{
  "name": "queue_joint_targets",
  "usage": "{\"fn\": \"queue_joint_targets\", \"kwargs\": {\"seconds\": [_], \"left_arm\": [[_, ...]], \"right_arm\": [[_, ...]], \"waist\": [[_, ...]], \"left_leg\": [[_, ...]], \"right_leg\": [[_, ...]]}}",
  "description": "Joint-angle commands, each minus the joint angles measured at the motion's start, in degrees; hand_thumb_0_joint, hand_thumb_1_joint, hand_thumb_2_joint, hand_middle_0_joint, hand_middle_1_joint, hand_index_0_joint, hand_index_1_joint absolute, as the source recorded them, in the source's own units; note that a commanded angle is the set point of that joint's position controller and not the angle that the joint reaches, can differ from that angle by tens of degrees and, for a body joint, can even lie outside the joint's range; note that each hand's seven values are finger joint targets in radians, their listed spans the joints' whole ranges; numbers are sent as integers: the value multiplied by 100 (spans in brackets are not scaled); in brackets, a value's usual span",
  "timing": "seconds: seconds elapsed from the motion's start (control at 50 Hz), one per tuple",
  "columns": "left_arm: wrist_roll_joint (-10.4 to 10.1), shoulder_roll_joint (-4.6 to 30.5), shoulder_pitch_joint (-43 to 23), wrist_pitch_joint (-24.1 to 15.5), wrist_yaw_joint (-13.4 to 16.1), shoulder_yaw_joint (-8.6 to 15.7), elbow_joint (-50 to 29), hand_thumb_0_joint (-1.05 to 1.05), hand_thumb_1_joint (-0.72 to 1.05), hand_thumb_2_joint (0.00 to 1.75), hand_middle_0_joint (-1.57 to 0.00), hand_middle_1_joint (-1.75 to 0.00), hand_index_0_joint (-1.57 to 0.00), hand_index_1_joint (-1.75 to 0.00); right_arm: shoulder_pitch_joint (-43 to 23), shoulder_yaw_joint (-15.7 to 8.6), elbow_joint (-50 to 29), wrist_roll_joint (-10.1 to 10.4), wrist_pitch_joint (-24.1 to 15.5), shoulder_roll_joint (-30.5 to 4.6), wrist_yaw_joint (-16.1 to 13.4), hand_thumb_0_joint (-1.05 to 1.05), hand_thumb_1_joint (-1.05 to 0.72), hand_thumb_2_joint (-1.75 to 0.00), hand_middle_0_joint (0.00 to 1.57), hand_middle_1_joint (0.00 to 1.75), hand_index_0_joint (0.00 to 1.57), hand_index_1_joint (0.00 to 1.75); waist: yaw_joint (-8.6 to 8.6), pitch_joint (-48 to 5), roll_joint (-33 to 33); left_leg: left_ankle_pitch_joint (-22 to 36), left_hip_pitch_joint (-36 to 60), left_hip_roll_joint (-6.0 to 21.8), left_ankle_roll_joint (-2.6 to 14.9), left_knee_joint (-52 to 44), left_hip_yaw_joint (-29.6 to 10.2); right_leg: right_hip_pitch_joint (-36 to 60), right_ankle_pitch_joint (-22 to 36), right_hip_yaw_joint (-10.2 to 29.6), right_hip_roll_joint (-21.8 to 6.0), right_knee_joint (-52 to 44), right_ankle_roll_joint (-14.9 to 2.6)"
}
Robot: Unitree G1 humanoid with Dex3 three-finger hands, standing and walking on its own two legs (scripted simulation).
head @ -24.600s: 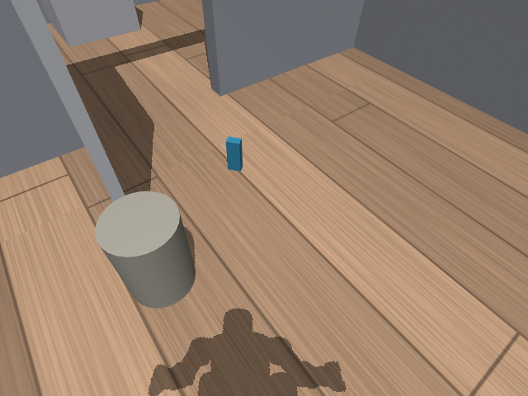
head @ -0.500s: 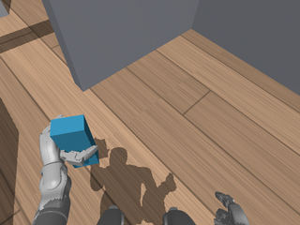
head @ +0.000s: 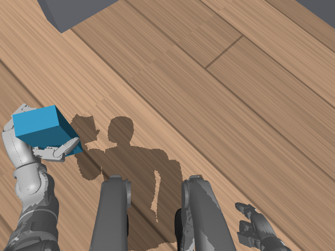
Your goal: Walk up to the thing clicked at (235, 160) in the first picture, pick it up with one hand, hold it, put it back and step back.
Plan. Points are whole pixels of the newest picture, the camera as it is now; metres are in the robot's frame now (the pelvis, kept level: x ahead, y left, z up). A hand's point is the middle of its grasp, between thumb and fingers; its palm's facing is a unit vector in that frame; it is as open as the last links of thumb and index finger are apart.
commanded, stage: crouch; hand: left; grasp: from the side
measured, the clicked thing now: (54, 136) +0.37 +0.25 -0.06
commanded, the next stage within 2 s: lower in 1.08 s
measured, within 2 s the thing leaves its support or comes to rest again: neither
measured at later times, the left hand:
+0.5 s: hand (63, 148) +0.37 +0.28 -0.20, palm faces +0.42 -0.90 -0.04, open 9.3 cm
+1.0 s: hand (68, 153) +0.37 +0.29 -0.27, palm faces +0.39 -0.92 -0.02, open 9.3 cm
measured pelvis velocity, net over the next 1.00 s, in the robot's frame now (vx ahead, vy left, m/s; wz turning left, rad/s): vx -0.03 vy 0.00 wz -0.08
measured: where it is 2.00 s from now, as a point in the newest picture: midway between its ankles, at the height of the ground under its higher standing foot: (152, 247)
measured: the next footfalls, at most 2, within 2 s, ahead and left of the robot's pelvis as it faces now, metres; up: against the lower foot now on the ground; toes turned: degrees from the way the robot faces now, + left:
none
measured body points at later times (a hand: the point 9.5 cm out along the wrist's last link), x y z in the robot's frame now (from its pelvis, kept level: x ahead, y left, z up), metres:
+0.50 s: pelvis -0.04 +0.00 -0.14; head +0.17 +0.04 +0.26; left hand +0.34 +0.33 -0.19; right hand +0.09 -0.27 -0.27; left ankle +0.06 +0.13 -0.48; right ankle +0.06 -0.13 -0.48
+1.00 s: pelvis -0.03 +0.00 -0.19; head +0.18 +0.07 +0.20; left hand +0.35 +0.34 -0.26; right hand +0.10 -0.27 -0.30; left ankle +0.06 +0.13 -0.48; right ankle +0.06 -0.13 -0.48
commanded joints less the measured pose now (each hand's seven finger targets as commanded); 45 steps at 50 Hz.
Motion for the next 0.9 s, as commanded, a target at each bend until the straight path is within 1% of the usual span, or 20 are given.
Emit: {"fn": "queue_joint_targets", "kwargs": {"seconds": [0.0,0.04,0.08,0.12,0.18,0.24,0.28,0.34,0.4,0.42,0.46,0.5,0.58,0.6,0.64,0.7,0.76,0.8,0.84,0.88], "left_arm": [[-48,1361,-1815,-675,-140,347,-1100,0,10,131,-131,-145,-133,-145],[-53,1424,-1868,-696,-160,433,-967,0,12,133,-132,-147,-134,-148],[-15,1765,-2211,-751,-155,580,-1280,0,10,133,-132,-147,-134,-148],[12,1824,-1969,-714,-203,681,-1027,0,9,136,-132,-148,-134,-149],[-13,2020,-2287,-708,-320,767,-1317,0,2,134,-132,-148,-133,-149],[-124,1922,-2146,-618,-496,821,-832,0,1,130,-130,-145,-132,-146],[-144,2106,-2045,-562,-531,1035,-565,0,-1,129,-130,-144,-131,-145],[-143,2298,-2200,-520,-635,1152,-702,0,2,130,-130,-145,-131,-145],[-137,2224,-2206,-510,-724,1083,-436,0,4,131,-131,-146,-133,-147],[-163,2429,-2329,-535,-755,1245,-520,0,5,131,-132,-146,-134,-146],[-183,2524,-2287,-559,-814,1327,-513,0,8,132,-132,-146,-135,-147],[-234,2427,-2447,-560,-908,1220,-543,0,9,132,-131,-146,-134,-146],[-198,2825,-2532,-568,-964,1415,-675,0,9,131,-130,-146,-132,-146],[-201,2722,-2422,-539,-995,1328,-577,0,8,130,-130,-145,-132,-145],[-176,2891,-2491,-541,-977,1408,-820,0,7,130,-129,-145,-132,-145],[-215,2609,-2290,-503,-1014,1269,-671,0,10,129,-129,-144,-131,-144],[-237,2675,-2193,-510,-987,1356,-729,0,9,129,-129,-144,-131,-144],[-201,2568,-2068,-491,-1024,1210,-609,0,10,130,-128,-144,-131,-144],[-226,2528,-1926,-490,-1023,1259,-579,0,11,129,-130,-145,-133,-145],[-288,2552,-1974,-531,-1008,1306,-700,0,11,130,-130,-146,-133,-145]], "right_arm": [[490,-365,-324,-27,-142,-1095,-18,0,-92,-91,20,30,20,30],[455,-345,-322,-55,-128,-1132,-5,0,-92,-91,20,30,20,30],[497,-331,-273,-98,-102,-1163,-7,0,-92,-91,20,30,20,30],[473,-304,-240,-121,-89,-1186,-4,0,-92,-91,20,30,20,30],[483,-280,-184,-106,-70,-1183,-25,0,-93,-91,20,30,20,30],[446,-240,-139,-91,-65,-1220,-48,0,-93,-91,20,30,20,30],[404,-225,-136,-75,-56,-1249,-67,0,-93,-91,20,30,20,30],[418,-196,-158,-94,0,-1306,-82,0,-92,-91,20,30,20,30],[354,-148,-183,-83,7,-1296,-87,0,-91,-91,20,30,20,30],[340,-137,-154,-85,-2,-1324,-93,0,-91,-91,20,30,20,30],[348,-105,-155,-104,8,-1359,-97,0,-91,-91,20,30,20,30],[359,-81,-149,-124,9,-1406,-97,0,-91,-91,20,30,20,30],[362,-17,-98,-186,20,-1472,-126,0,-90,-90,20,30,20,30],[345,-4,-107,-188,26,-1480,-128,0,-91,-90,20,30,20,30],[376,20,-80,-213,45,-1481,-137,0,-91,-91,20,30,20,30],[309,52,-66,-238,41,-1531,-135,0,-91,-91,20,30,20,30],[279,67,-79,-246,67,-1603,-117,0,-91,-91,20,30,20,30],[265,87,-66,-267,79,-1608,-114,0,-91,-90,20,30,20,30],[198,92,-64,-282,73,-1654,-91,0,-91,-90,20,30,20,30],[235,122,-60,-296,81,-1652,-85,0,-91,-91,20,30,20,30]], "waist": [[-55,-3486,690],[-1,-3575,885],[19,-3871,1153],[59,-3874,1214],[-31,-3888,1364],[-114,-3567,1189],[-43,-3322,931],[-31,-3444,1055],[-157,-3028,814],[-106,-2939,775],[-102,-2976,739],[-187,-3075,910],[-123,-3198,1100],[-124,-3107,1151],[-81,-3267,1300],[-131,-2974,1335],[-111,-2862,1424],[-190,-2762,1334],[-157,-2623,1368],[-168,-2841,1267]], "left_leg": [[1582,1939,-132,238,-645,103],[1532,1988,-113,199,-500,88],[1584,2047,-105,172,-315,105],[1598,1974,-99,158,-183,115],[1300,1654,-93,150,17,143],[1004,1106,-117,189,314,192],[730,594,-129,228,522,259],[819,534,-128,225,715,255],[401,-64,-143,243,901,271],[293,-196,-149,258,966,287],[293,-271,-144,259,1094,275],[311,-174,-129,241,1196,255],[393,-235,-125,225,1430,267],[329,-257,-119,215,1405,241],[431,-225,-110,192,1492,238],[420,-276,-117,178,1532,183],[400,-204,-103,144,1558,93],[448,-316,-106,154,1645,83],[503,-293,-106,144,1673,45],[719,-273,-104,151,1819,40]], "right_leg": [[1099,1527,0,146,-621,-245],[707,1397,-89,154,-350,-276],[579,1413,-103,156,-116,-290],[448,1385,-144,152,76,-294],[234,1198,-178,173,318,-305],[80,1022,-197,167,512,-278],[19,830,-174,174,581,-248],[-129,939,-229,182,837,-265],[-297,593,-274,199,945,-242],[-314,518,-253,199,953,-233],[-343,511,-293,212,1077,-222],[-456,562,-334,222,1215,-229],[-463,655,-343,238,1397,-226],[-577,609,-388,240,1458,-237],[-519,707,-383,257,1546,-250],[-762,710,-468,253,1666,-263],[-1011,687,-580,263,1794,-282],[-993,741,-609,265,1828,-272],[-1153,789,-638,259,1918,-281],[-970,986,-633,275,1968,-262]]}}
